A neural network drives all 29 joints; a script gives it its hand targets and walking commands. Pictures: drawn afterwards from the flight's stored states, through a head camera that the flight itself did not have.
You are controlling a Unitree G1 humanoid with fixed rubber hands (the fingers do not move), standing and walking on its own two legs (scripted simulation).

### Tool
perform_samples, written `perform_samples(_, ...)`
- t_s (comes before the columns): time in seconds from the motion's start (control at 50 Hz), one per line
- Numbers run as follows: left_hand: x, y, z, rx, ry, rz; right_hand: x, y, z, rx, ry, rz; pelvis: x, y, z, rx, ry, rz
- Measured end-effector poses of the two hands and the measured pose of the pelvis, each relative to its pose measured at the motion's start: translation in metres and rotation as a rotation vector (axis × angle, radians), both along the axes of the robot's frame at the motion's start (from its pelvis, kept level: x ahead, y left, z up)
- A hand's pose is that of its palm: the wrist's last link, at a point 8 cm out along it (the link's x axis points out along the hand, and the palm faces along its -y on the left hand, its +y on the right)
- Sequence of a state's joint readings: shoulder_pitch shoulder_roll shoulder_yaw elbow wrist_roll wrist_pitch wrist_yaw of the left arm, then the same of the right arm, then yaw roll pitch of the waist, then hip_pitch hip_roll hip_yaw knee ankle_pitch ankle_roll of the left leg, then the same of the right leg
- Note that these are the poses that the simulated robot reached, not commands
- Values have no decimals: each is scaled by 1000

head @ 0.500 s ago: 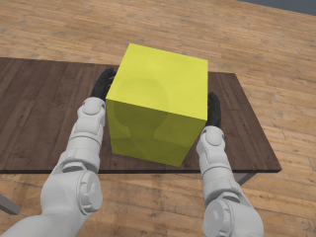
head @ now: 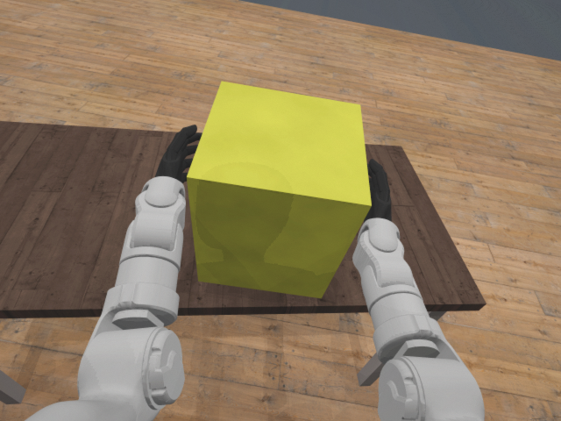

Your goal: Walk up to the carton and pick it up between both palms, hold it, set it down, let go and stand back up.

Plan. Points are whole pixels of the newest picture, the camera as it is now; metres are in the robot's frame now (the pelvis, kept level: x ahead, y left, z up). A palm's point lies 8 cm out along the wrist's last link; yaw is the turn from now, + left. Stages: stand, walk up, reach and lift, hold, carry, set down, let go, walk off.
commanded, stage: reach and lift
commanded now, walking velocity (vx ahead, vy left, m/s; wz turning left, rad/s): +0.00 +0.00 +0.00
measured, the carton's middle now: (275, 197) +0.42 +0.01 +0.10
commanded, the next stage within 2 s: hold in 1.74 s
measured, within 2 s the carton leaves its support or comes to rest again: neither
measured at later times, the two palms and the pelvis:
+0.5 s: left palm (176, 175) +0.37 +0.14 +0.17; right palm (394, 206) +0.36 -0.15 +0.16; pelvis -0.01 -0.01 +0.00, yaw +1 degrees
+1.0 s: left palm (177, 166) +0.36 +0.14 +0.19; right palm (403, 194) +0.36 -0.16 +0.18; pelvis +0.00 -0.02 +0.00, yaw +1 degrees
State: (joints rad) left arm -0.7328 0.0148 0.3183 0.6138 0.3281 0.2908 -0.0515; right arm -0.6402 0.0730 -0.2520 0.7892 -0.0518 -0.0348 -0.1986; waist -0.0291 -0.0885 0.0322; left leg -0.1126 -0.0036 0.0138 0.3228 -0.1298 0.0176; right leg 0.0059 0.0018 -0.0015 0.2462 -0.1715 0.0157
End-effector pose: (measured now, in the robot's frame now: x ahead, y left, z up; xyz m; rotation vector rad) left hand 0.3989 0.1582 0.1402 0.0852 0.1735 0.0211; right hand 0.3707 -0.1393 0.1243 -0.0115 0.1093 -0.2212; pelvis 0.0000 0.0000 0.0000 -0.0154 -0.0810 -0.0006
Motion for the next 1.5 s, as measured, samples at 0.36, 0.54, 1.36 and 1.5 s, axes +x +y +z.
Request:
perform_samples(0.36, -22, -9, 22, 12, -4, 36, -10, -10, 24, 5, -10, 36, -9, -8, -1, 2, -46, 10)
perform_samples(0.54, -27, -14, 32, 11, -5, 59, -10, -15, 33, 8, -14, 55, -10, -12, -1, 3, -54, 15)
perform_samples(1.36, -45, -13, 65, 10, -35, 97, -15, -15, 65, 13, -51, 88, -4, -17, -2, 3, -94, 25)
perform_samples(1.5, -44, -12, 73, 10, -35, 99, -14, -13, 71, 21, -52, 89, -7, -17, -1, 3, -88, 25)
